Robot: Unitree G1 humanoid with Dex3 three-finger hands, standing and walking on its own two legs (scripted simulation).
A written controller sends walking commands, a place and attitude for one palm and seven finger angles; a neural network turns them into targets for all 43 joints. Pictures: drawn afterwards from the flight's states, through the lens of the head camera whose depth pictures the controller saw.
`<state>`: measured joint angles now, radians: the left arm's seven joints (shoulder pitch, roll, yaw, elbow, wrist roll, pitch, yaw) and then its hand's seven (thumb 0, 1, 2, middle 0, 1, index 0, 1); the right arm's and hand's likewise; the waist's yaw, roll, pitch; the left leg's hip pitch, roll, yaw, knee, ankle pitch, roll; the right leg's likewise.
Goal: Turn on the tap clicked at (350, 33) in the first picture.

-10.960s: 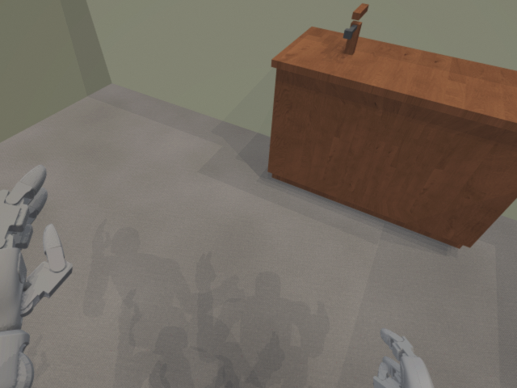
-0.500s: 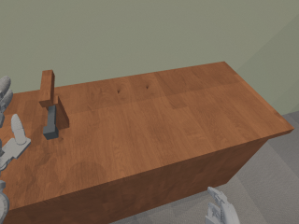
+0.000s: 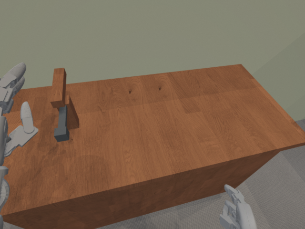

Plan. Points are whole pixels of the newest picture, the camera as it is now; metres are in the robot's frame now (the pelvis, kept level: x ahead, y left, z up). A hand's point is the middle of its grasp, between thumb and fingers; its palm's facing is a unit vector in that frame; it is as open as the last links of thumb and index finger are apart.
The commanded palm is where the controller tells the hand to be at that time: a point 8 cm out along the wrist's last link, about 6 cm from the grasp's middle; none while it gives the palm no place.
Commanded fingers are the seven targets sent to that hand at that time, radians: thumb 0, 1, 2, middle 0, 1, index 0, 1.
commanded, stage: come to a stop and stand still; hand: left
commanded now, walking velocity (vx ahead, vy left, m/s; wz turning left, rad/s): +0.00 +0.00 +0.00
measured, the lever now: (61, 134) +0.31 +0.27 +0.06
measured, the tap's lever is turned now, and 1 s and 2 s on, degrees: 0 0 0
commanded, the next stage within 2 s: look again from close up in 0.22 s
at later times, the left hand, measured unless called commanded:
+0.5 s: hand (9, 146) +0.21 +0.29 +0.17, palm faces +0.37 -0.86 -0.35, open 7.4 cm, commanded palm +0.14 +0.32 +0.18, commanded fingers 0.00 0.90 0.90 -0.20 -0.30 -0.20 -0.30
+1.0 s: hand (18, 162) +0.18 +0.26 +0.16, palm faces +0.36 -0.87 -0.33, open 7.4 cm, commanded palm +0.12 +0.29 +0.18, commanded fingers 0.00 0.90 0.90 -0.20 -0.30 -0.20 -0.30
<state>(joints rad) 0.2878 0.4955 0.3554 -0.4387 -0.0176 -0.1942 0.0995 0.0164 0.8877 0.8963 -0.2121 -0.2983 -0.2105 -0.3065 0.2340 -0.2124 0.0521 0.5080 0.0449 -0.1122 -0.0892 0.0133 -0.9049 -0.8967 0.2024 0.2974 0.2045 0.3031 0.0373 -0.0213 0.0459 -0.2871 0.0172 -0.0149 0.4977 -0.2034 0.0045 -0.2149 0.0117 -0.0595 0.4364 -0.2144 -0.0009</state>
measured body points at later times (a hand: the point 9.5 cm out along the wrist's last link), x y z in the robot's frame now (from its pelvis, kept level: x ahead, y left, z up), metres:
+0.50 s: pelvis -0.01 +0.03 -0.01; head +0.04 +0.08 +0.44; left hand +0.18 +0.34 +0.19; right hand +0.17 -0.19 -0.07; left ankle +0.04 +0.11 -0.74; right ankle +0.01 -0.11 -0.74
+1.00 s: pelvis -0.04 +0.01 -0.01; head +0.00 +0.05 +0.44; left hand +0.16 +0.31 +0.18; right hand +0.15 -0.20 -0.07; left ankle +0.04 +0.11 -0.74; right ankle +0.01 -0.11 -0.74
